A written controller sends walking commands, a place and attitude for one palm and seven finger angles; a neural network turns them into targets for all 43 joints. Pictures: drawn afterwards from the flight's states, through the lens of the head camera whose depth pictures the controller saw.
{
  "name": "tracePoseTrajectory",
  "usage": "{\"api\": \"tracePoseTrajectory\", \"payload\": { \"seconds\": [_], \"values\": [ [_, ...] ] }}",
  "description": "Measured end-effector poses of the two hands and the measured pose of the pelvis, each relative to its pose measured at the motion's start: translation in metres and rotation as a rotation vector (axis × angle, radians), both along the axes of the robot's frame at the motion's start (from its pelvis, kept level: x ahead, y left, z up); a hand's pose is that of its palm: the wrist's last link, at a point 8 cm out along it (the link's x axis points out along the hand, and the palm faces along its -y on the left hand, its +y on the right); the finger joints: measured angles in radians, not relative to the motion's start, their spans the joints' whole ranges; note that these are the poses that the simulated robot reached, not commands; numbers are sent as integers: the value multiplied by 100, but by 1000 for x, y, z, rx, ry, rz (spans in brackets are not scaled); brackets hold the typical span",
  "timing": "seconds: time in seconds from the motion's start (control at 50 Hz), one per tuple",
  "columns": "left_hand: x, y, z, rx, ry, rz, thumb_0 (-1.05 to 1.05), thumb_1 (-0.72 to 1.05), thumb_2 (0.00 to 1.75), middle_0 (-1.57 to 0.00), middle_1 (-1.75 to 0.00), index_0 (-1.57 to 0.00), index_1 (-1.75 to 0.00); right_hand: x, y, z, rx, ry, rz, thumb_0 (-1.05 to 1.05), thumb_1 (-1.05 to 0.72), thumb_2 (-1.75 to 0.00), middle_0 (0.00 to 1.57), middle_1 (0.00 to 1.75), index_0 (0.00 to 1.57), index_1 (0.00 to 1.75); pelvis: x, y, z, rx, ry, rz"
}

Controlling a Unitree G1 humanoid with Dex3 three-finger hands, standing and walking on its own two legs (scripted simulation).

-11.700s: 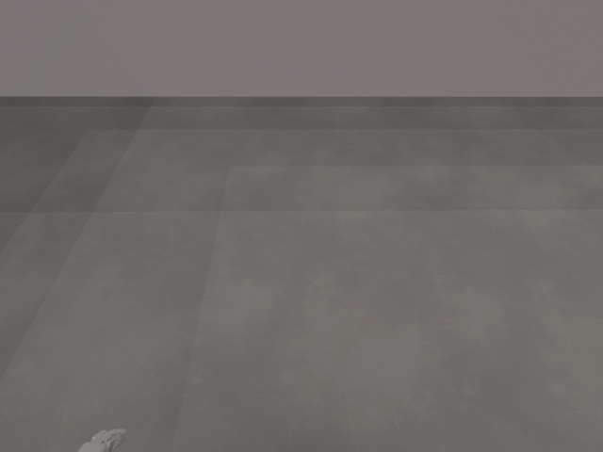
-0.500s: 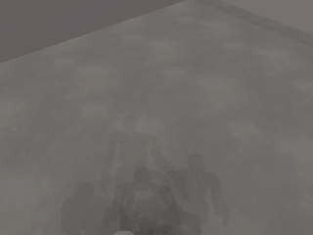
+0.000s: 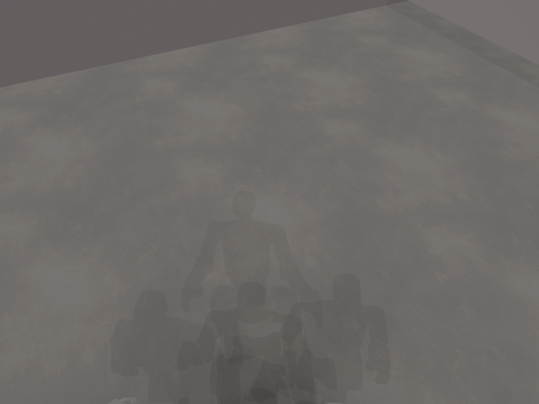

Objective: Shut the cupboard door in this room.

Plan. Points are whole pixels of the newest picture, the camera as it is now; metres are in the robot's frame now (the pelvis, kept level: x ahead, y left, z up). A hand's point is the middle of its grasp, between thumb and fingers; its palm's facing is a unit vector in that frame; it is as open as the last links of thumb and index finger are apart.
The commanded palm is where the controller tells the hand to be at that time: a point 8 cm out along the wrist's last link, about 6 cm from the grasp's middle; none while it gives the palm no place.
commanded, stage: turn or walk to find it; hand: left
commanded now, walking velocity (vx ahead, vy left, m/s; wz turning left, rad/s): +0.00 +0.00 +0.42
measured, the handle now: out of the picture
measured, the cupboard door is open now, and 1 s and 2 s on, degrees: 82 82 82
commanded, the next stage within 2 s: none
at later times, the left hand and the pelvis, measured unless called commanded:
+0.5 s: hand out of the picture -0.03 +0.16 -0.16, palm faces +0.27 -0.93 -0.27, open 7.3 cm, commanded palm none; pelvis -0.04 -0.05 +0.00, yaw +15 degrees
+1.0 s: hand out of the picture -0.08 +0.19 -0.16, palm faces +0.44 -0.86 -0.26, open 7.4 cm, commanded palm none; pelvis -0.08 -0.04 +0.00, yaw +25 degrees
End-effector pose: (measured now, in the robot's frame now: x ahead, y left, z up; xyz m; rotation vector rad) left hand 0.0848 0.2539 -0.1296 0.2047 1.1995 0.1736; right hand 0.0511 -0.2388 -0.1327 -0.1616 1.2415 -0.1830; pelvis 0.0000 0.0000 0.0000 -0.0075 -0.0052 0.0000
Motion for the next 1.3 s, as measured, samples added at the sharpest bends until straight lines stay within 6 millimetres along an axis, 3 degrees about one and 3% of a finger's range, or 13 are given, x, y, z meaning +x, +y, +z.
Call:
{"api": "tracePoseTrajectory", "payload": {
  "seconds": [0.08,0.14,0.26,0.38,0.5,0.62,0.7,0.8,0.88,0.96,1.08,1.2,1.3],
  "values": [
    [10,-21,8,16,-65,-5,0,91,90,-20,-30,-20,-30,-25,-17,-16,25,63,-4,0,-90,-90,21,30,20,30,-8,-17,-5,14,6,37],
    [7,-37,11,38,-112,0,0,91,90,-20,-30,-20,-30,-37,-34,-30,44,98,-3,0,-90,-90,21,30,20,30,-14,-31,-12,24,1,64],
    [-34,-57,23,45,-89,72,0,91,90,-20,-30,-20,-30,-37,-58,-28,49,126,46,1,-91,-90,20,30,20,30,-22,-47,-2,49,-20,135],
    [-80,-64,17,30,-38,164,0,91,90,-21,-30,-20,-30,-23,-66,-22,28,131,122,1,-91,-90,20,30,20,30,-28,-53,0,54,-20,200],
    [-138,-54,4,12,34,268,0,91,90,-21,-30,-20,-30,10,-51,-15,-5,98,233,1,-91,-90,20,30,20,30,-39,-46,-3,47,-14,260],
    [-203,-31,-24,-23,116,377,0,91,90,-21,-30,-20,-30,55,-8,-7,-41,-36,357,1,-91,-90,20,30,20,30,-54,-25,-17,14,-12,319],
    [-229,-20,-28,-34,171,421,1,91,90,-20,-30,-20,-30,65,19,7,-41,-102,411,0,-91,-90,20,30,20,30,-63,-18,-13,14,-21,334],
    [-229,-13,-15,-38,119,446,1,91,90,-20,-30,-20,-30,61,34,15,-33,-101,453,0,-91,-90,21,30,20,30,-70,-14,-2,-9,-20,377],
    [-219,-13,-7,-21,65,450,1,91,90,-20,-30,-20,-30,54,35,11,-10,-85,465,0,-90,-90,21,30,20,30,-74,-18,0,-2,-14,402],
    [-204,-19,-1,3,19,444,1,91,90,-20,-30,-20,-30,41,23,0,11,-52,461,0,-90,-90,21,30,20,30,-77,-29,-2,7,-10,429],
    [-186,-44,7,58,-66,445,0,91,90,-20,-30,-20,-30,25,-14,-28,39,26,457,0,-90,-90,21,30,20,30,-77,-58,-13,24,-3,481],
    [-208,-79,19,62,-59,512,0,91,90,-20,-30,-20,-30,22,-41,-29,28,105,493,1,-91,-90,20,30,20,30,-79,-76,-5,47,-10,553],
    [-233,-100,18,39,-20,575,0,90,90,-21,-30,-20,-30,23,-51,-23,5,137,536,1,-91,-90,20,30,20,30,-79,-82,0,51,-1,608]
  ]
}}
